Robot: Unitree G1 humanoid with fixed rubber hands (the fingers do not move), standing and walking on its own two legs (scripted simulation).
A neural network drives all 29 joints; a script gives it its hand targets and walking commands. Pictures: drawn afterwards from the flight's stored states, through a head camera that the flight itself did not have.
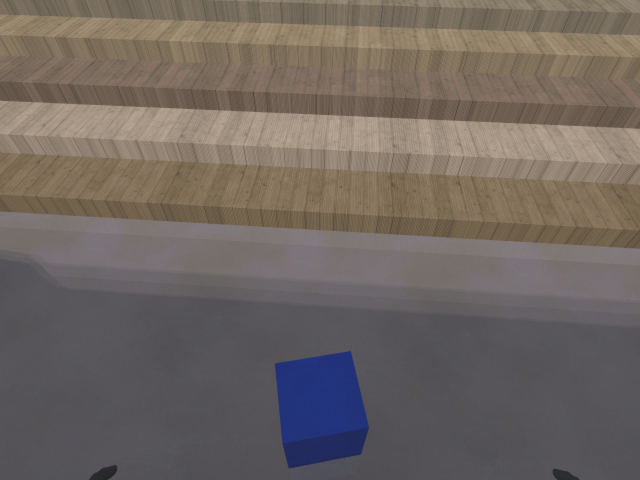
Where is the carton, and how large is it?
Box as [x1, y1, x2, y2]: [275, 351, 368, 467]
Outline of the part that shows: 350,351 275,363 282,443 289,467 359,454 361,452 368,425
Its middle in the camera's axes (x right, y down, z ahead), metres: -0.01 +0.49 +1.09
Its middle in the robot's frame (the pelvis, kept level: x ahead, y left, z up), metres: +0.43 +0.02 -0.66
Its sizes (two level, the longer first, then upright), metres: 0.210 0.200 0.250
